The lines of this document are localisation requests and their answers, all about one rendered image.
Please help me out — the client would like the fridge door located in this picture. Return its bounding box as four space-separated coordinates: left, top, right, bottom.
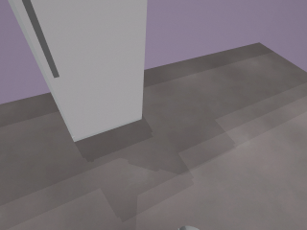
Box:
13 0 148 139

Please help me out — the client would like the handle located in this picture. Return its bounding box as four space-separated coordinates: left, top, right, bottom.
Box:
22 0 59 78

